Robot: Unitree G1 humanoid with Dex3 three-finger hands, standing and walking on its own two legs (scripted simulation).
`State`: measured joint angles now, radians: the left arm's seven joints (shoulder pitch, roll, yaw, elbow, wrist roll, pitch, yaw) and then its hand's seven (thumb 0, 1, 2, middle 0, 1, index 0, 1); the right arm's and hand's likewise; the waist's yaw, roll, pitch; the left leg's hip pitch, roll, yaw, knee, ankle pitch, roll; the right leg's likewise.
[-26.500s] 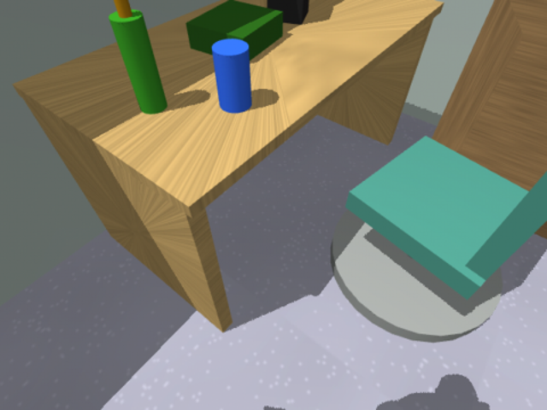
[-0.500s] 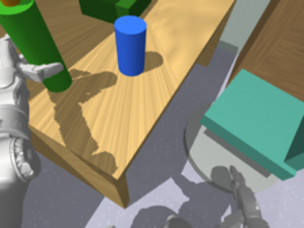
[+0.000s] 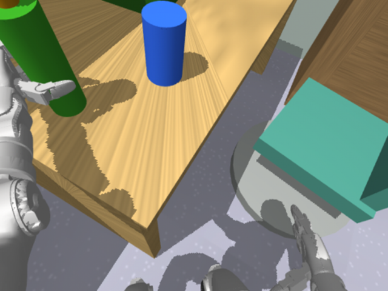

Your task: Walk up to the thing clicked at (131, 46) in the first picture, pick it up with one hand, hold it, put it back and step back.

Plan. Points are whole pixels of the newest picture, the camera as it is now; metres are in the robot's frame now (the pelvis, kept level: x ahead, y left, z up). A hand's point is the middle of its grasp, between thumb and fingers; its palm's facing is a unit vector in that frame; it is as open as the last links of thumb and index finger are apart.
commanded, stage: open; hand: left
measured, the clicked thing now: (39, 53) +0.52 +0.20 +0.16
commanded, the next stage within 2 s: withdraw in 0.36 s
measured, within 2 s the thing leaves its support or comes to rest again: rests again in 0.06 s
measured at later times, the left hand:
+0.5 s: hand (34, 57) +0.54 +0.22 +0.14, palm faces +0.22 -0.98 -0.01, open 16.1 cm
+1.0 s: hand out of the picture +0.52 +0.29 +0.22, palm faces +0.32 -0.93 -0.15, open 17.5 cm
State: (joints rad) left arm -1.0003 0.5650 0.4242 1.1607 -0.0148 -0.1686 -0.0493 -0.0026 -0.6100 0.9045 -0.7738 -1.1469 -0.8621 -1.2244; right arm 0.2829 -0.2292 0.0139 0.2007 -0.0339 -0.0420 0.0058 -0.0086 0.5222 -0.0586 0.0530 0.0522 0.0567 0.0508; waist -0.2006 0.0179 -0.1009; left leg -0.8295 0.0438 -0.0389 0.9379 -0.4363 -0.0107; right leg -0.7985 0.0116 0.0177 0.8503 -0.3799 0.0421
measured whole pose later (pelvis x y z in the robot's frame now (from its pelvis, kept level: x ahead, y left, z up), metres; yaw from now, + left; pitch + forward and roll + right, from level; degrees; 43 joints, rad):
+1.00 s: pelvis +0.02 +0.00 +0.01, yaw +0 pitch +15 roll -2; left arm -1.04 0.75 0.43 1.17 0.02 0.00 -0.13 -0.01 -0.55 0.02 -0.05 -0.04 -0.07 -0.04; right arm 0.34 -0.27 0.00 0.23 0.03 0.02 0.02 -0.01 0.57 -0.05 0.05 0.05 0.06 0.05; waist -0.13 0.05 -0.13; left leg -0.68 0.04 -0.02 0.84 -0.43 -0.01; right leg -0.66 0.00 0.03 0.77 -0.38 0.04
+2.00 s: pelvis +0.00 -0.02 +0.02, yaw +3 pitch +2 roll +1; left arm 0.53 0.37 0.39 -0.52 -0.10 -0.13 0.01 -0.01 -0.50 0.00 -0.05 -0.05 -0.07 -0.03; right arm 0.41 -0.24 -0.17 0.25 0.07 0.02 -0.05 -0.01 0.54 -0.05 0.06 0.06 0.06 0.05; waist 0.07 0.06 -0.08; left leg -0.42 0.00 -0.05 0.78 -0.40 -0.03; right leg -0.42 -0.04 0.00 0.80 -0.41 0.02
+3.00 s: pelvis -0.01 -0.01 +0.00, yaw +3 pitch +7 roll +0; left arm 0.47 0.19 0.02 0.11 -0.02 -0.08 0.03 -0.01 -0.48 0.09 -0.06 -0.07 -0.06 -0.07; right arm 0.39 -0.19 0.00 0.22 0.02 -0.06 -0.06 0.01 -0.81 -0.85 0.19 0.29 0.20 0.29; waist 0.01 -0.01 -0.07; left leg -0.59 0.00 -0.04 0.91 -0.44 -0.02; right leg -0.58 -0.03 0.01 0.91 -0.44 0.03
